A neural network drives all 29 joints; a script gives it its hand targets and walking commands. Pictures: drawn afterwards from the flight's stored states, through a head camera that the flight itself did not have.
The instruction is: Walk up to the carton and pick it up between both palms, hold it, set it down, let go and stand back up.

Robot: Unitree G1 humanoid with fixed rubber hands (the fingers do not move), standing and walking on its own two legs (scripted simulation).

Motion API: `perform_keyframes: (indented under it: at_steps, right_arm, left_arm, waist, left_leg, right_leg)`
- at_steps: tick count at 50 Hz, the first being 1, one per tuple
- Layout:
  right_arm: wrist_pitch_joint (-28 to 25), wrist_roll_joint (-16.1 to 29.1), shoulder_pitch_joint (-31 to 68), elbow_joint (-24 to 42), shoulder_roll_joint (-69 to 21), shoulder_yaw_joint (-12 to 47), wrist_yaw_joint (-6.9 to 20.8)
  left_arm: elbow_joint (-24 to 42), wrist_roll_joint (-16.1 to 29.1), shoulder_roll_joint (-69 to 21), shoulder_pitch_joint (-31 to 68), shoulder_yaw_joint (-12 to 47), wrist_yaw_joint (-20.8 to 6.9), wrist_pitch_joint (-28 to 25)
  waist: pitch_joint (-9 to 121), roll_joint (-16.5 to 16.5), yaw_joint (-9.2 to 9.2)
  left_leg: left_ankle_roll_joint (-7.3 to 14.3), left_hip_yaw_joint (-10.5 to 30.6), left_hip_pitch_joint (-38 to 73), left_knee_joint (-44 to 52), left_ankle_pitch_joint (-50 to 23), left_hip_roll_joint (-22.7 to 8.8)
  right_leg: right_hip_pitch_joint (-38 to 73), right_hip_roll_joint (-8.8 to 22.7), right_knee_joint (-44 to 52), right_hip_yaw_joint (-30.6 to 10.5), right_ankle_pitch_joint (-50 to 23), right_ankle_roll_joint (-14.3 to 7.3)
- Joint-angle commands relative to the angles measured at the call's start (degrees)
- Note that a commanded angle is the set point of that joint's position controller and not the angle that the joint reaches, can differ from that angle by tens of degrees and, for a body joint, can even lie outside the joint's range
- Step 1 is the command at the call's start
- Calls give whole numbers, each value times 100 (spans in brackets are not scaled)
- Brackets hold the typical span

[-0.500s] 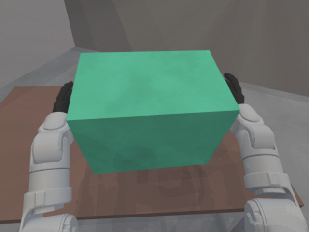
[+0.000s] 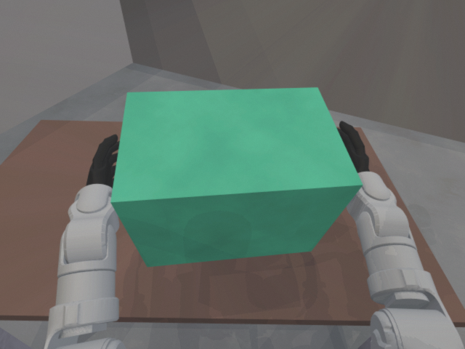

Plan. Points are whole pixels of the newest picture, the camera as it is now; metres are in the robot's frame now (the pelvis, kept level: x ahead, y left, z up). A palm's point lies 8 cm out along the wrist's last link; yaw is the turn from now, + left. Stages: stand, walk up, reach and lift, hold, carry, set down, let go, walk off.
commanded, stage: set down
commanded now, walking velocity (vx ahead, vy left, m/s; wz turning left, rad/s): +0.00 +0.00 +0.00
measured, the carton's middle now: (229, 180) +0.39 +0.02 +0.12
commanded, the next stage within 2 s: none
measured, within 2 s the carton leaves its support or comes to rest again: neither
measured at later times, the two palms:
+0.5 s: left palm (109, 191) +0.36 +0.22 +0.12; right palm (339, 169) +0.42 -0.18 +0.13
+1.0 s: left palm (108, 212) +0.33 +0.22 +0.10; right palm (333, 182) +0.42 -0.18 +0.10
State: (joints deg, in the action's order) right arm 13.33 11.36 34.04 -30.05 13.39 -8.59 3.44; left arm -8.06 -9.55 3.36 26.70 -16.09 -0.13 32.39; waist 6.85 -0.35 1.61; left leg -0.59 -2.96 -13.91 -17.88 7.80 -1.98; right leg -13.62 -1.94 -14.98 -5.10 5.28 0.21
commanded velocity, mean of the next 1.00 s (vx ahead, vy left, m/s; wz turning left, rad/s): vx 0.00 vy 0.00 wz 0.00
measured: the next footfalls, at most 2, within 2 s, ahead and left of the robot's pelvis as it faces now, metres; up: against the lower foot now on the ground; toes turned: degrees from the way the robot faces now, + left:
none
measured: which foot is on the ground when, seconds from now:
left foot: down 0.00-1.00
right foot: down 0.00-1.00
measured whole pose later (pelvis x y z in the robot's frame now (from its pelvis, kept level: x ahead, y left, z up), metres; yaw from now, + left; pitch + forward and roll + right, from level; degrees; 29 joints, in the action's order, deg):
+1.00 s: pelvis +0.01 -0.01 +0.00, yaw +0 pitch +5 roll +0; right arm 4.1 9.6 34.0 -40.9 13.7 -8.2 7.1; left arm -13.0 -7.2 2.0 21.1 -13.6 4.8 24.6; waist 4.2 -1.7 6.0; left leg -1.8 -3.0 -13.6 -17.3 8.3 -3.2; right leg -13.6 -3.1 -15.0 -5.0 6.0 -1.0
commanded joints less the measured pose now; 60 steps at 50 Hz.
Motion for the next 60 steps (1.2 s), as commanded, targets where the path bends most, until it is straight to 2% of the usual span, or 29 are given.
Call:
perform_keyframes:
  at_steps: [1,2,3,4,6,10,13,14,16,18,20,24,26,27,28,31,35,36,38,39,40,41,43,45,47,48,51,57,60]
  right_arm:
    - [-758,-62,4053,1420,-2046,1752,1055]
    - [-819,34,4061,1480,-2046,1843,1086]
    - [-820,-81,4000,1209,-1921,1694,1102]
    - [-866,-75,3997,1183,-1972,1715,1091]
    - [-949,-105,4016,1314,-1921,1693,1134]
    - [-890,-89,3709,875,-1768,1684,1134]
    - [-945,-86,3676,909,-1637,1720,1128]
    - [-955,-55,3599,895,-1639,1671,1118]
    - [-1027,74,3641,1131,-1581,1825,1117]
    - [-1056,140,3569,1263,-1452,1931,1071]
    - [-1074,212,3446,1424,-1374,2077,1046]
    - [-1061,242,3312,1238,-1147,1994,1055]
    - [-1072,160,3264,1266,-1151,2008,1055]
    - [-1086,261,3344,1476,-1274,2140,1027]
    - [-1111,230,3292,1459,-1260,2102,1037]
    - [-1062,203,3318,1145,-1200,2048,1068]
    - [-1099,95,3318,827,-1133,1991,1137]
    - [-1116,23,3504,845,-1140,1921,1148]
    - [-1163,-17,3645,978,-1142,1799,1164]
    - [-1147,0,3511,697,-1227,1896,1204]
    - [-1167,-85,3582,649,-1211,1757,1206]
    - [-1186,-44,3578,582,-1254,1803,1250]
    - [-1171,-182,3570,363,-1202,1648,1303]
    - [-1230,-277,3720,164,-1227,1505,1365]
    - [-1413,-324,3913,218,-1179,1350,1432]
    - [-1506,-302,3934,259,-1252,1439,1464]
    - [-1670,-373,4175,214,-1220,1315,1500]
    - [-1648,-595,3992,-776,-1031,889,1684]
    - [-1703,-586,3841,-1015,-1049,844,1722]
  left_arm:
    - [1090,681,-2488,3420,2345,-444,-651]
    - [1054,671,-2472,3297,2304,-389,-696]
    - [927,688,-2539,3307,2338,-371,-718]
    - [902,685,-2475,3357,2237,-352,-768]
    - [1036,736,-2503,3296,2341,-291,-836]
    - [711,615,-2381,2911,2192,-301,-790]
    - [830,614,-2441,2734,2285,-298,-805]
    - [1020,594,-2476,2731,2371,-263,-782]
    - [1329,687,-2520,2656,2459,-200,-835]
    - [1528,748,-2515,2565,2572,-170,-849]
    - [1745,817,-2556,2335,2631,-134,-850]
    - [1828,794,-2493,2201,2560,-61,-785]
    - [1707,799,-2564,2031,2562,-84,-745]
    - [1785,791,-2500,1950,2534,-103,-762]
    - [1985,836,-2525,2091,2558,-102,-821]
    - [1583,749,-2510,2052,2424,-125,-771]
    - [1653,753,-2541,2228,2415,-78,-841]
    - [1203,651,-2548,2115,2248,-118,-833]
    - [1304,698,-2492,2291,2265,-112,-878]
    - [1240,635,-2530,2167,2236,-86,-887]
    - [1118,662,-2497,2350,2190,-101,-928]
    - [1189,611,-2479,2443,2126,-82,-998]
    - [912,565,-2496,2464,2125,-94,-985]
    - [761,587,-2528,2661,2064,-60,-1097]
    - [743,684,-2602,2811,2293,7,-1249]
    - [1042,727,-2664,3003,2327,67,-1374]
    - [866,746,-2694,3028,2385,188,-1593]
    - [65,537,-2649,3103,2133,288,-1692]
    - [133,523,-2703,2976,2095,351,-1777]
  waist:
    - [2329,178,289]
    - [2454,127,487]
    - [2183,138,309]
    - [2168,206,440]
    - [2321,231,438]
    - [1901,223,432]
    - [1913,130,424]
    - [2083,107,332]
    - [2364,84,437]
    - [2465,65,373]
    - [2689,-28,442]
    - [2683,-77,393]
    - [2619,48,426]
    - [2623,41,578]
    - [2689,-48,447]
    - [2522,27,540]
    - [2620,-140,526]
    - [2399,88,644]
    - [2486,270,620]
    - [2401,158,721]
    - [2353,270,612]
    - [2417,181,746]
    - [2112,213,661]
    - [2161,193,728]
    - [2445,176,606]
    - [2670,128,730]
    - [2713,256,801]
    - [2136,300,759]
    - [2146,325,796]
  left_leg:
    - [-207,187,1373,279,-892,151]
    - [-208,154,1368,255,-950,140]
    - [-212,170,1349,307,-732,139]
    - [-189,115,1259,310,-795,167]
    - [-165,161,1283,303,-833,139]
    - [-183,147,1264,345,-851,130]
    - [-221,130,1397,264,-1321,118]
    - [-281,174,1606,205,-1634,95]
    - [-322,184,1844,35,-2263,88]
    - [-371,210,2063,-113,-2815,63]
    - [-415,245,2311,-293,-3432,40]
    - [-467,271,2393,-353,-3759,13]
    - [-404,233,2240,-356,-3714,46]
    - [-383,162,2087,-344,-3665,103]
    - [-418,228,2116,-333,-3658,102]
    - [-373,156,1850,-278,-3398,122]
    - [-391,162,1795,-276,-3312,102]
    - [-323,120,1645,-149,-2942,110]
    - [-286,83,1551,-128,-2678,100]
    - [-271,81,1537,-82,-2696,139]
    - [-243,93,1414,-54,-2511,114]
    - [-261,65,1373,-6,-2448,115]
    - [-237,58,1272,60,-2110,104]
    - [-204,55,1141,137,-1732,97]
    - [-262,100,1232,76,-1830,67]
    - [-317,74,1379,18,-2027,39]
    - [-298,58,1316,-24,-2018,29]
    - [-246,2,933,271,-997,-2]
    - [-276,41,1062,205,-1260,-7]
  right_leg:
    - [1430,-181,61,769,-177,-324]
    - [1419,-192,28,755,-168,-327]
    - [1257,-184,83,796,-7,-345]
    - [1315,-181,63,802,-50,-331]
    - [1310,-179,34,814,-103,-326]
    - [1232,-189,93,811,-78,-325]
    - [1252,-202,70,815,-333,-345]
    - [1269,-250,51,843,-531,-354]
    - [1299,-270,48,845,-875,-345]
    - [1228,-309,11,863,-1174,-337]
    - [1182,-318,-29,868,-1471,-331]
    - [1029,-343,4,896,-1550,-369]
    - [1161,-304,7,844,-1690,-370]
    - [1290,-304,-23,795,-1835,-332]
    - [1293,-294,-15,782,-1777,-347]
    - [1331,-252,-78,784,-1863,-307]
    - [1123,-232,-78,809,-1624,-363]
    - [1222,-223,11,802,-1406,-353]
    - [1212,-242,-18,807,-1356,-340]
    - [1167,-222,-19,795,-1309,-338]
    - [1150,-208,-43,794,-1260,-320]
    - [1189,-201,-45,786,-1155,-329]
    - [1066,-190,-24,797,-872,-338]
    - [893,-165,19,778,-485,-370]
    - [723,-203,-30,853,-537,-397]
    - [702,-216,-46,894,-588,-397]
    - [491,-227,-66,939,-580,-415]
    - [345,-171,90,876,232,-474]
    - [285,-188,51,898,39,-478]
